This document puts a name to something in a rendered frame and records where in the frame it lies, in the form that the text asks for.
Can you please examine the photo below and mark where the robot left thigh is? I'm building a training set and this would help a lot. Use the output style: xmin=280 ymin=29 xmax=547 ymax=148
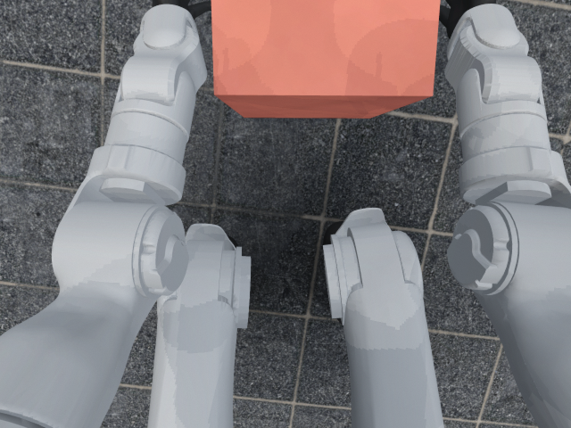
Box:
xmin=147 ymin=240 xmax=251 ymax=428

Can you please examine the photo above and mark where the left robot forearm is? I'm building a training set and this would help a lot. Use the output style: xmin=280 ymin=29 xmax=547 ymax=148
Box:
xmin=52 ymin=4 xmax=207 ymax=274

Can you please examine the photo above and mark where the carton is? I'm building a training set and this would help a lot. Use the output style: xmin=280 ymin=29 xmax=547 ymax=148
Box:
xmin=211 ymin=0 xmax=441 ymax=119

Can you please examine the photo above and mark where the robot right thigh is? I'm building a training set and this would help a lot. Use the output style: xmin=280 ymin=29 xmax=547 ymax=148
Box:
xmin=323 ymin=223 xmax=444 ymax=428

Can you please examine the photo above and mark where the robot thigh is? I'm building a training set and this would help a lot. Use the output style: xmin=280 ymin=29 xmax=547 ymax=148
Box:
xmin=323 ymin=223 xmax=444 ymax=428
xmin=147 ymin=240 xmax=251 ymax=428

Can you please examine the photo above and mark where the robot left upper arm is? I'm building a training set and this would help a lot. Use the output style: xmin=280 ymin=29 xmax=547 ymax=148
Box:
xmin=0 ymin=201 xmax=189 ymax=428

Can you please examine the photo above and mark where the right robot hand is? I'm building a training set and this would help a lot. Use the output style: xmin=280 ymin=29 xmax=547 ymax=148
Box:
xmin=439 ymin=0 xmax=496 ymax=39

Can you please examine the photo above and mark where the left robot hand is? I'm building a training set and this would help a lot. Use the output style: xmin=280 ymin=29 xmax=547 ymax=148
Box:
xmin=153 ymin=0 xmax=211 ymax=19

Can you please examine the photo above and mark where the robot right upper arm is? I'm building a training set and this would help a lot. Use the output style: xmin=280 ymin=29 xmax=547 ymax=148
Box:
xmin=447 ymin=202 xmax=571 ymax=428

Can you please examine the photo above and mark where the right robot forearm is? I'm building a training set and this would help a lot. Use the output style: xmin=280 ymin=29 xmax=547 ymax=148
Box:
xmin=444 ymin=4 xmax=571 ymax=209

